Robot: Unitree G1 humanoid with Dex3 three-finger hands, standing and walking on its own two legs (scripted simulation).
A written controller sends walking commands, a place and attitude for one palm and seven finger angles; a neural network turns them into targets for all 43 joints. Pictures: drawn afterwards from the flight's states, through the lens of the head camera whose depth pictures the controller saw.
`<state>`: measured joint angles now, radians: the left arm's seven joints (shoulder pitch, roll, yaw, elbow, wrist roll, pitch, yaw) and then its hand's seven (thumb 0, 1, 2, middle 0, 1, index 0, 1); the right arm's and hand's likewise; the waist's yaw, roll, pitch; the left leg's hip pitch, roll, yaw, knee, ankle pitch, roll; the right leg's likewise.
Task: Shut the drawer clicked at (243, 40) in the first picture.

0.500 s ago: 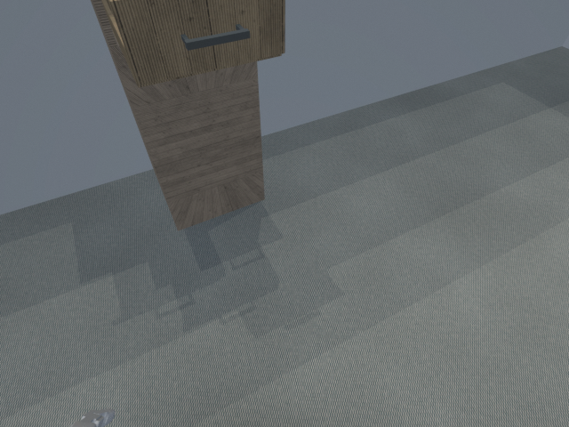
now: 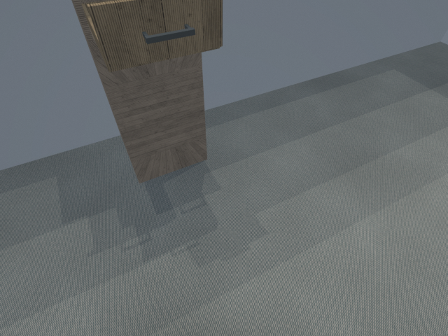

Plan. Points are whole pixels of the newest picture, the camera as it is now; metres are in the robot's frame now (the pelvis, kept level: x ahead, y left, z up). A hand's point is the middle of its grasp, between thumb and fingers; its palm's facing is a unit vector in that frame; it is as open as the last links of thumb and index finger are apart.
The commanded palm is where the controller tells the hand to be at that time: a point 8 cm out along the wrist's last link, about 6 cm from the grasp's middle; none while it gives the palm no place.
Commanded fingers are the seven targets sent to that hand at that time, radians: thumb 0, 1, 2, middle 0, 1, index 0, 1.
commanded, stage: stand and wait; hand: left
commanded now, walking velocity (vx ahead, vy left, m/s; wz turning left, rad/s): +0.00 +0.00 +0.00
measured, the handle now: (168, 33) +0.88 +0.22 +0.14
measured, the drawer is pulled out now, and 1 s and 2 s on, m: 0.26 0.26 0.26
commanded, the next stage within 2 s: look at it before walking up in 0.32 s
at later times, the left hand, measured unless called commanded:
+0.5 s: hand out of the picture +0.07 +0.24 -0.15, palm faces -0.03 -0.94 -0.34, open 7.4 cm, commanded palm none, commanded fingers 0.00 0.90 0.90 -0.20 -0.30 -0.20 -0.30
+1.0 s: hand out of the picture +0.05 +0.24 -0.15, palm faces -0.03 -0.94 -0.33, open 7.4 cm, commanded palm none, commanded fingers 0.00 0.90 0.90 -0.20 -0.30 -0.20 -0.30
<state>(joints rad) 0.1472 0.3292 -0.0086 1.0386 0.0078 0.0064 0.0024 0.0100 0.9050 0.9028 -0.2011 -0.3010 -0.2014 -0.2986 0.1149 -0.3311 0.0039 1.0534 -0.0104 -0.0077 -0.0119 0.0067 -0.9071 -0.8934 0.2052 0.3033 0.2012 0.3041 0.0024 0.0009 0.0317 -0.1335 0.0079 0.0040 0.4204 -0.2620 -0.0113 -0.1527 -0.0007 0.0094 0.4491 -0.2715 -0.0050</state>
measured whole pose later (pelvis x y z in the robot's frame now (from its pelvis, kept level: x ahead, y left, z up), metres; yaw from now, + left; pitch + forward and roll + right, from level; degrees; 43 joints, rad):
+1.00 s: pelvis -0.02 +0.00 +0.00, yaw +0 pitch -2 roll +0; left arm 0.14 0.34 -0.01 1.09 0.01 -0.01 0.00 0.01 0.91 0.90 -0.20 -0.30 -0.20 -0.30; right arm 0.13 -0.33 0.01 1.12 -0.01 -0.01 -0.01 0.01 -0.91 -0.89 0.20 0.30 0.20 0.30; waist 0.00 0.00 0.03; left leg -0.12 0.02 0.01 0.36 -0.20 -0.02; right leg -0.14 0.01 0.01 0.38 -0.21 -0.01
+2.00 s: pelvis +0.24 -0.01 +0.00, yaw -30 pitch -1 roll +0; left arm 0.28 0.26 0.12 0.98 0.03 0.01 -0.03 0.01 0.91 0.90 -0.19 -0.30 -0.19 -0.30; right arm 0.21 -0.15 -0.03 0.94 -0.02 -0.08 -0.02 0.00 -0.91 -0.89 0.20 0.30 0.20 0.30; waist 0.04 -0.04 0.03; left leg -0.22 0.09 0.22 0.51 -0.26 0.01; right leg -0.53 -0.05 -0.05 1.24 -0.30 0.00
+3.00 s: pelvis +0.51 -0.22 +0.00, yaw -65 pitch +0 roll -2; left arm 0.28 0.25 0.11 0.95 0.02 0.06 -0.03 0.01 0.91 0.90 -0.19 -0.30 -0.19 -0.30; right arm 0.14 -0.17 -0.01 0.88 -0.02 -0.03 -0.02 0.00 -0.91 -0.89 0.20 0.30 0.20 0.30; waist 0.05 -0.03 0.07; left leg -0.23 0.11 0.22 0.50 -0.26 0.02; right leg -0.51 -0.04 -0.05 1.16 -0.40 0.05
